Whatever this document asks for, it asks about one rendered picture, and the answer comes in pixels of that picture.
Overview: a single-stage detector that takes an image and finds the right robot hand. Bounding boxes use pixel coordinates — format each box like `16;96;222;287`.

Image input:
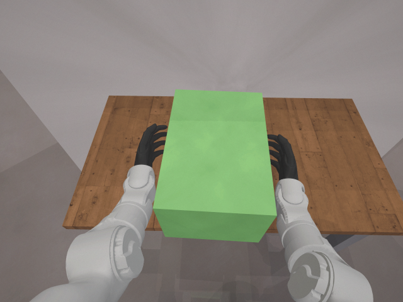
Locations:
267;134;298;180

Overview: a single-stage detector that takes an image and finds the carton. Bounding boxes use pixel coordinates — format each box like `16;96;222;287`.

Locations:
153;89;277;243

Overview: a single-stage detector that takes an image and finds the robot right upper arm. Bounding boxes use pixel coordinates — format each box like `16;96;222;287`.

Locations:
287;252;373;302

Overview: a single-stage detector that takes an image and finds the table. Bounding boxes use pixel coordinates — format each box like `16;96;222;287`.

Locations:
62;96;403;252

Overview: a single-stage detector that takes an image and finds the left robot hand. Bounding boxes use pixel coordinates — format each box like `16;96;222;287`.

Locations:
134;123;167;167

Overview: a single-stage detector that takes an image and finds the right robot forearm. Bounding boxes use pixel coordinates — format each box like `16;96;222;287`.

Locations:
275;179;352;273

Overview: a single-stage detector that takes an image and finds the robot left upper arm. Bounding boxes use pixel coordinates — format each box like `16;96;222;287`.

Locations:
30;225;144;302

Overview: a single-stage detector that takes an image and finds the left robot forearm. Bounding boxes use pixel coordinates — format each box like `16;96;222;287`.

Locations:
65;165;156;279

